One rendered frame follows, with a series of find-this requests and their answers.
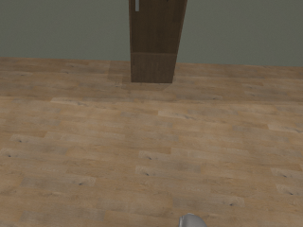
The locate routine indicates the right robot thigh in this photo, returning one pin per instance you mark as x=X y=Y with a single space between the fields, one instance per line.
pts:
x=190 y=220

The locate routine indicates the cupboard door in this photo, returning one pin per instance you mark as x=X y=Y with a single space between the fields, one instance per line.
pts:
x=156 y=25

